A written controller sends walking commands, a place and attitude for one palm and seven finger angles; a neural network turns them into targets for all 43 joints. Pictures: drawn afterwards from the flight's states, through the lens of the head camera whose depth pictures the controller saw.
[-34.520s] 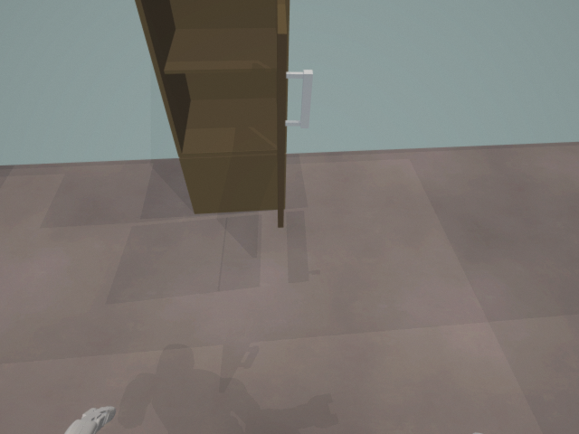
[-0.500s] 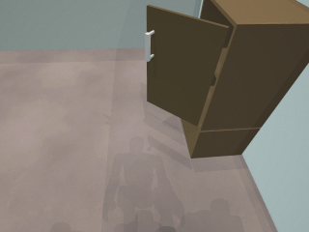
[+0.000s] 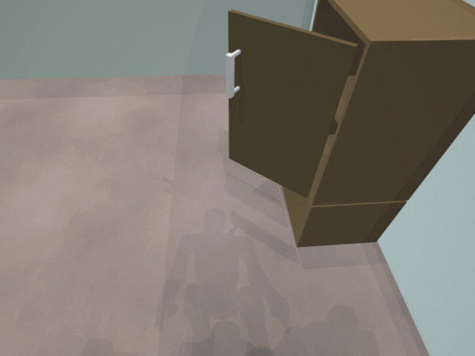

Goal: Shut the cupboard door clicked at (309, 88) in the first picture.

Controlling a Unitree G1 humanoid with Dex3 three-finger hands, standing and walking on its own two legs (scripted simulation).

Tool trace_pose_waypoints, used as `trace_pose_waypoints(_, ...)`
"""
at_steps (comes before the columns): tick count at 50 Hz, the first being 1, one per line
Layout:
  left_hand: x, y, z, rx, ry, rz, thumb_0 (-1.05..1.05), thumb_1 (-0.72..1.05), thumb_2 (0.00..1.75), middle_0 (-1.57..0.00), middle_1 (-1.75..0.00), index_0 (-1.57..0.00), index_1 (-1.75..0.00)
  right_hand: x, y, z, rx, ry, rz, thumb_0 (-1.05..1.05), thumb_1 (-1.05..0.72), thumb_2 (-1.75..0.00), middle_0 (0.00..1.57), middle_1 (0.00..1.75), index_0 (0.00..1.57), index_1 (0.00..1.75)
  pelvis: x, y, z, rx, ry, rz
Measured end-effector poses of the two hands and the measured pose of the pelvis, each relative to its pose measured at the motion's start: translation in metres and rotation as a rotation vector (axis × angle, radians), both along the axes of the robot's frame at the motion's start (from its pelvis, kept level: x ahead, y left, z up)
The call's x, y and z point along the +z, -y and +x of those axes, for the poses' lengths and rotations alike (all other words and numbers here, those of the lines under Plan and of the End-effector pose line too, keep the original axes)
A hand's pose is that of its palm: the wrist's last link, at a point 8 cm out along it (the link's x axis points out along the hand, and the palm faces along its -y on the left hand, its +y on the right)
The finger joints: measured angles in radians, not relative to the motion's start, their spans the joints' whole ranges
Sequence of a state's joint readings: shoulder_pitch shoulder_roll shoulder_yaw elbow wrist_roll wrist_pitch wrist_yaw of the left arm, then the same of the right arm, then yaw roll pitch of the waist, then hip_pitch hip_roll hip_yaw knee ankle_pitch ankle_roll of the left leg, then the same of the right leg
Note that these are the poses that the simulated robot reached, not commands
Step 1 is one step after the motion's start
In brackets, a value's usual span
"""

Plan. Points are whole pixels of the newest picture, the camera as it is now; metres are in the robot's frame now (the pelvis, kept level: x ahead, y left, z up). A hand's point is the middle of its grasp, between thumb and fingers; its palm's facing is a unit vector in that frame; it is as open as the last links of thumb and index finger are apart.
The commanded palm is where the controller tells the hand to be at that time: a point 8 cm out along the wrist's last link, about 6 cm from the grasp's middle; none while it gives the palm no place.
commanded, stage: walk to a spot facing it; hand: left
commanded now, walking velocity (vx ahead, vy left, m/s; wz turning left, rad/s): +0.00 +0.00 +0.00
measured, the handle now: (233, 74) +0.91 +0.06 +0.01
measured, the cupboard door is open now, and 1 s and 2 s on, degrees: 50 50 50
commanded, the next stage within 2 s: none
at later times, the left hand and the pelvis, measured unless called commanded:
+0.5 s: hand out of the picture +0.00 +0.23 -0.21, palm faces +0.25 -0.94 -0.23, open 7.4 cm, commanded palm none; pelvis -0.01 +0.02 -0.03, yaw +14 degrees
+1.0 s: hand out of the picture -0.03 +0.20 -0.16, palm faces +0.49 -0.81 -0.32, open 7.4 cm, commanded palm none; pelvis -0.01 -0.04 -0.01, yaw +32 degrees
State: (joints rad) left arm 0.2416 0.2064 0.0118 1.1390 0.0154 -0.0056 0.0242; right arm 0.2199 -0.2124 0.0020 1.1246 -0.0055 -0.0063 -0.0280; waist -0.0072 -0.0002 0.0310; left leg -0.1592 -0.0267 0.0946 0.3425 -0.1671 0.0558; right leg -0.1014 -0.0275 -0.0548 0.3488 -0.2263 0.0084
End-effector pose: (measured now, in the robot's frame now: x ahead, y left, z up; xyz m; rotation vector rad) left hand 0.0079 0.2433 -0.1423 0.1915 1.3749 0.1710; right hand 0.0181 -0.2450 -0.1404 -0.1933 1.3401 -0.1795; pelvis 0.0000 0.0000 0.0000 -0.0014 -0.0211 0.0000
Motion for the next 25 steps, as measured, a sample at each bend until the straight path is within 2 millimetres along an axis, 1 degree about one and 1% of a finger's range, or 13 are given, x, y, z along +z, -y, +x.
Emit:
trace_pose_waypoints(5,0.000,-0.001,0.009,0.005,0.014,0.007,0.00,0.90,0.89,-0.20,-0.30,-0.20,-0.30,0.001,0.005,0.009,0.009,0.009,-0.012,0.01,-0.90,-0.89,0.20,0.30,0.20,0.30,0.000,0.001,0.003,0.010,-0.003,0.001)
trace_pose_waypoints(9,-0.003,0.001,0.011,0.034,0.025,0.009,0.00,0.90,0.90,-0.20,-0.30,-0.20,-0.30,-0.003,0.003,0.012,0.029,-0.012,-0.002,0.01,-0.90,-0.90,0.20,0.30,0.20,0.29,-0.004,0.003,0.003,0.040,-0.010,0.003)
trace_pose_waypoints(12,-0.005,0.001,0.008,0.068,0.037,0.010,0.00,0.90,0.89,-0.20,-0.30,-0.20,-0.30,-0.007,0.000,0.013,0.053,-0.036,0.011,0.01,-0.90,-0.90,0.20,0.30,0.20,0.29,-0.007,0.004,0.000,0.071,-0.017,-0.002)
trace_pose_waypoints(16,-0.013,-0.002,-0.001,0.120,0.052,0.012,0.00,0.90,0.89,-0.20,-0.30,-0.20,-0.30,-0.013,-0.004,0.019,0.092,-0.058,0.013,0.01,-0.90,-0.89,0.20,0.30,0.20,0.29,-0.015,0.003,-0.003,0.123,-0.016,-0.019)
trace_pose_waypoints(19,-0.022,-0.010,-0.010,0.163,0.064,0.010,0.00,0.90,0.89,-0.20,-0.30,-0.20,-0.30,-0.014,-0.009,0.030,0.126,-0.061,-0.002,0.01,-0.90,-0.89,0.20,0.30,0.20,0.29,-0.020,-0.002,-0.004,0.174,-0.004,-0.027)
trace_pose_waypoints(23,-0.038,-0.024,-0.021,0.225,0.073,-0.004,0.00,0.90,0.89,-0.20,-0.30,-0.20,-0.30,-0.014,-0.019,0.054,0.197,-0.012,-0.031,0.01,-0.90,-0.89,0.20,0.30,0.20,0.29,-0.031,-0.015,-0.005,0.234,-0.002,-0.020)
trace_pose_waypoints(25,-0.036,-0.031,-0.024,0.241,0.065,0.000,0.00,0.90,0.89,-0.20,-0.30,-0.20,-0.30,-0.011,-0.024,0.062,0.226,0.012,-0.042,0.01,-0.90,-0.89,0.20,0.30,0.20,0.29,-0.029,-0.019,-0.009,0.247,-0.005,-0.019)
